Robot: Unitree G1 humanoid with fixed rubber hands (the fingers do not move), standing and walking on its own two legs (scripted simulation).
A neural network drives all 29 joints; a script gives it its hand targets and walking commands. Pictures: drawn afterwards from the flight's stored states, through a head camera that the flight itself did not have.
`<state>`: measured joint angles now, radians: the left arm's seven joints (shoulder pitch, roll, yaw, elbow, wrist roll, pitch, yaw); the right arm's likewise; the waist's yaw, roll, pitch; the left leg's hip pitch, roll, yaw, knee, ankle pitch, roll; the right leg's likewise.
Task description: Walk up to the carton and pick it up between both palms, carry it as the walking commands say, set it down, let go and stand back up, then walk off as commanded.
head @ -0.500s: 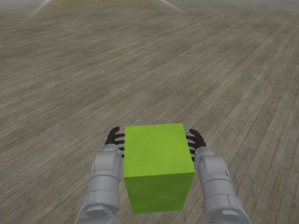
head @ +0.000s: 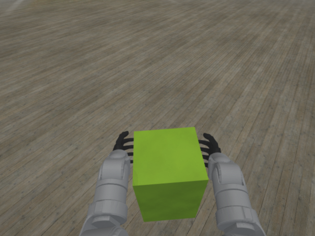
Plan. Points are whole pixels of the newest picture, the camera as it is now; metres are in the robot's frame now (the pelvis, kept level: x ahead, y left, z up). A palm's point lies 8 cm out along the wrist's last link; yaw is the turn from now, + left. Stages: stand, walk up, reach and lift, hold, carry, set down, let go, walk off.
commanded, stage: reach and lift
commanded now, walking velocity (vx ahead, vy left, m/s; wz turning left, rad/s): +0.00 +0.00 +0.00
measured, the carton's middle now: (167, 178) +0.30 +0.00 -0.03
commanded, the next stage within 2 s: hold in 0.82 s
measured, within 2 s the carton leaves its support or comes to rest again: neither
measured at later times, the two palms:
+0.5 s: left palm (120, 159) +0.30 +0.13 +0.06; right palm (217, 162) +0.30 -0.13 +0.05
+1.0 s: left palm (118, 162) +0.29 +0.13 +0.05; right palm (216, 166) +0.28 -0.13 +0.06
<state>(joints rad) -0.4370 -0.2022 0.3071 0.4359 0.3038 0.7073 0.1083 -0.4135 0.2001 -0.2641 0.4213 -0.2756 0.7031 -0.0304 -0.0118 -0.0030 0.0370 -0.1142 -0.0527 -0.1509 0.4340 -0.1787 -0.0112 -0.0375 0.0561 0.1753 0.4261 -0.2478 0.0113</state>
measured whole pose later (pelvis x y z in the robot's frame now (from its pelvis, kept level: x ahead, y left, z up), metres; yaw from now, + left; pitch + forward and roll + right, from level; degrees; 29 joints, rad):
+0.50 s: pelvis +0.00 +0.00 +0.00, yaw +0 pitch -9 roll +0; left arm -0.40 -0.19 0.26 0.42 0.30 0.73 0.11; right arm -0.37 0.19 -0.22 0.41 -0.27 0.73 -0.02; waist -0.02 0.00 0.01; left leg -0.10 -0.05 -0.15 0.42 -0.17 -0.01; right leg -0.03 0.05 0.16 0.42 -0.24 0.01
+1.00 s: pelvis -0.01 +0.00 +0.00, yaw +0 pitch -9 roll -1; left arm -0.39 -0.19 0.25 0.42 0.31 0.74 0.11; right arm -0.37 0.19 -0.23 0.42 -0.27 0.73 -0.02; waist -0.02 -0.01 0.01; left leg -0.11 -0.05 -0.14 0.45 -0.18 -0.01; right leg -0.03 0.05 0.16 0.43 -0.24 0.02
